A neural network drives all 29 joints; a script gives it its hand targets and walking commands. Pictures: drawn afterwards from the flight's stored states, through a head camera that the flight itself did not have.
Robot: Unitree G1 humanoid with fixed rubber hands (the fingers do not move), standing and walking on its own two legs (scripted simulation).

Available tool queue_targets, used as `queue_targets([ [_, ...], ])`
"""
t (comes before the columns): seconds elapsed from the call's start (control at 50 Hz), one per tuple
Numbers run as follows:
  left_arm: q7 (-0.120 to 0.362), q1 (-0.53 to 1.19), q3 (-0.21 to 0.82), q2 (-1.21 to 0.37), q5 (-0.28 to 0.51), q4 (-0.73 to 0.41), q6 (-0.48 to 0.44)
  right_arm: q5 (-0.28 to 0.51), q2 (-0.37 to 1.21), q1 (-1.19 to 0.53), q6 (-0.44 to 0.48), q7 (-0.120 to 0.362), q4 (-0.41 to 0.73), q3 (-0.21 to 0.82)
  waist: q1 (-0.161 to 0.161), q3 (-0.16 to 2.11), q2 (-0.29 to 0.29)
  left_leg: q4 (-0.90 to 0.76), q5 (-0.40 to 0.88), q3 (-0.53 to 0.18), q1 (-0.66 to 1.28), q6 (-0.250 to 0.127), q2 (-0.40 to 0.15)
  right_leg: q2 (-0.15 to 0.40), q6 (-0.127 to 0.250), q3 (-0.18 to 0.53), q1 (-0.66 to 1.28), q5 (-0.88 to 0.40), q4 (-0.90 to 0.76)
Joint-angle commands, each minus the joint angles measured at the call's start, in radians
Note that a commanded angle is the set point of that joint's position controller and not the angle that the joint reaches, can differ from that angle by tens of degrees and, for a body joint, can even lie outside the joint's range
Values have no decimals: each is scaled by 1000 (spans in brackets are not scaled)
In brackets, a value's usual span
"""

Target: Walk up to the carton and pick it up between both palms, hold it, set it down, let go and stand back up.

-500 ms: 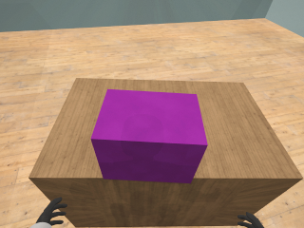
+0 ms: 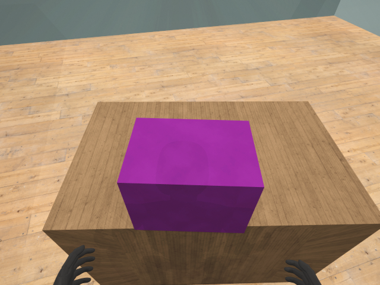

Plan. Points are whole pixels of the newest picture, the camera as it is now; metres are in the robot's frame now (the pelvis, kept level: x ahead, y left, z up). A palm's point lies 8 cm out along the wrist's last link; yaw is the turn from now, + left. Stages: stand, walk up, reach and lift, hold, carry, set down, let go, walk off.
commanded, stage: reach and lift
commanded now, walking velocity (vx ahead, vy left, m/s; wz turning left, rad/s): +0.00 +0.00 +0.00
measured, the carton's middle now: (190, 176) +0.42 +0.03 -0.03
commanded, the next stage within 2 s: none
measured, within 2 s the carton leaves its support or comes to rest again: neither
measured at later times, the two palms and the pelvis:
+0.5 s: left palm (59, 284) +0.15 +0.27 -0.04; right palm out of the picture +0.18 -0.22 -0.06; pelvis +0.00 +0.01 +0.00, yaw +1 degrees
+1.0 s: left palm (70, 236) +0.23 +0.27 -0.01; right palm (305, 240) +0.26 -0.22 -0.02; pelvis +0.00 +0.00 -0.01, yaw +2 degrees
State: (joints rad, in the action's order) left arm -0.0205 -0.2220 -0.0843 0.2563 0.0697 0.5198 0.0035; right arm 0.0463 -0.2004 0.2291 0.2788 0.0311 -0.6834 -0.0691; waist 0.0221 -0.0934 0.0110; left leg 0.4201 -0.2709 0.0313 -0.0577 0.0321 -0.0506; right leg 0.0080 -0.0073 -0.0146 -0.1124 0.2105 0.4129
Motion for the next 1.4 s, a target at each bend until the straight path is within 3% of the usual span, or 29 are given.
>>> queue_targets([
  [0.0,-8,41,-37,142,23,-77,-102,44,-170,-79,69,1,57,-1,41,94,-1,-55,289,48,-118,29,54,-45,16,1,114,-141,-47],
  [0.16,9,38,3,125,60,-71,-249,140,-168,-81,159,15,3,15,21,102,69,-26,365,31,-85,57,51,-39,29,13,89,-175,-66],
  [0.2,30,42,-4,153,95,-57,-290,137,-140,-62,175,4,16,24,19,108,5,-23,315,38,-84,43,72,-29,18,23,70,-149,-70],
  [0.28,36,86,25,161,111,-11,-335,156,-148,-116,185,7,-4,35,18,66,-10,-45,209,39,-94,45,74,-32,15,22,19,-33,-81],
  [0.4,19,117,47,184,151,-9,-430,204,-164,-161,250,21,-24,57,33,83,64,-10,234,27,-147,57,76,-35,29,21,10,-13,-50],
  [0.42,23,134,48,180,166,-26,-447,198,-173,-159,265,22,-3,39,16,105,16,-4,197,22,-150,60,75,-38,31,18,-8,15,-38],
  [0.56,18,209,83,182,226,41,-525,266,-188,-272,322,34,-7,66,36,181,28,28,194,6,-187,51,70,-42,42,10,-39,24,-1],
  [0.6,20,183,80,195,236,70,-546,261,-185,-225,346,28,-18,90,28,197,-30,53,225,14,-194,28,78,-41,23,15,-34,-26,27],
  [0.64,17,314,85,207,276,57,-555,290,-205,-343,338,26,-32,87,14,221,-16,47,163,-10,-222,41,75,-35,32,20,-49,20,40],
  [0.68,23,323,106,230,274,121,-538,296,-201,-363,312,23,-50,101,28,175,-23,39,71,-4,-246,28,75,-30,26,16,-75,79,29],
  [0.7,26,315,109,199,266,178,-523,293,-179,-352,299,22,-86,125,0,182,-33,41,85,-2,-248,20,79,-26,23,23,-70,58,24],
  [0.72,30,368,107,235,275,130,-510,308,-195,-379,281,26,-83,115,-1,182,4,23,58,-15,-271,26,73,-18,20,27,-53,63,43],
  [0.76,23,396,106,257,296,123,-485,301,-231,-412,250,16,-48,106,4,212,-47,28,-5,-14,-259,20,72,-29,15,18,-96,98,45],
  [0.8,19,345,87,228,287,112,-462,342,-216,-384,235,18,-77,147,35,256,1,36,147,-2,-224,34,78,-28,29,39,-49,2,28],
  [0.82,15,535,106,241,288,94,-440,311,-254,-538,219,6,-26,76,-23,240,21,21,97,-33,-247,36,72,-19,30,18,-87,50,43],
  [0.84,13,417,70,216,262,147,-426,330,-230,-459,202,5,-57,124,14,226,4,30,110,-6,-241,41,70,-17,37,26,-71,29,28],
  [0.92,29,506,51,245,232,1,-371,361,-245,-504,185,-11,5,139,10,300,71,59,376,-14,-109,62,68,-33,40,19,-32,-166,2],
  [0.98,40,395,59,207,226,36,-321,360,-271,-443,148,-8,1,141,-8,274,21,46,386,-10,-79,62,65,-52,30,1,-32,-176,-24],
  [1.02,42,417,20,226,212,-63,-300,371,-275,-478,138,-19,71,146,6,288,28,45,466,3,-79,67,80,-38,34,20,36,-260,-45],
  [1.08,45,426,19,242,216,-65,-242,361,-284,-462,77,-26,102,140,-7,292,-50,7,357,2,-68,37,76,-39,10,12,39,-215,-54],
  [1.2,31,755,-1,303,251,-72,-151,333,-299,-740,-61,-36,212,81,-2,324,-18,-52,213,10,-178,17,76,-19,11,42,38,-97,-81],
  [1.24,49,580,-35,282,233,-99,-127,345,-257,-539,-78,-43,220,113,32,355,-61,-53,263,22,-134,-2,85,-28,-5,38,97,-175,-74],
  [1.26,44,744,-17,297,247,-84,-103,335,-319,-728,-98,-45,220,60,2,402,-5,-45,308,16,-137,16,80,-29,7,36,64,-192,-71],
  [1.28,41,558,-17,241,244,-123,-86,334,-296,-583,-90,-45,213,88,14,389,-19,-35,447,11,-89,21,74,-44,15,13,74,-288,-75],
  [1.3,46,806,-1,295,261,-191,-65,341,-347,-747,-111,-50,227,48,-28,448,71,-19,439,3,-91,40,83,-41,21,27,71,-254,-70],
  [1.32,44,642,-14,257,218,-72,-39,348,-308,-639,-121,-47,146,74,4,367,34,-9,482,-2,-61,36,71,-56,17,6,61,-273,-81],
  [1.34,56,562,-36,233,192,-130,-18,358,-321,-567,-122,-48,164,71,2,374,55,-12,515,-5,17,46,70,-60,14,11,41,-269,-109],
  [1.36,61,780,-23,259,212,-198,5,351,-340,-730,-145,-60,202,35,-18,387,87,-16,473,0,-21,55,73,-54,24,13,29,-232,-112],
  [1.38,63,714,-49,255,198,-146,26,334,-324,-676,-163,-61,115,40,-4,340,71,-22,480,-1,-27,54,68,-52,19,5,35,-240,-109],
])
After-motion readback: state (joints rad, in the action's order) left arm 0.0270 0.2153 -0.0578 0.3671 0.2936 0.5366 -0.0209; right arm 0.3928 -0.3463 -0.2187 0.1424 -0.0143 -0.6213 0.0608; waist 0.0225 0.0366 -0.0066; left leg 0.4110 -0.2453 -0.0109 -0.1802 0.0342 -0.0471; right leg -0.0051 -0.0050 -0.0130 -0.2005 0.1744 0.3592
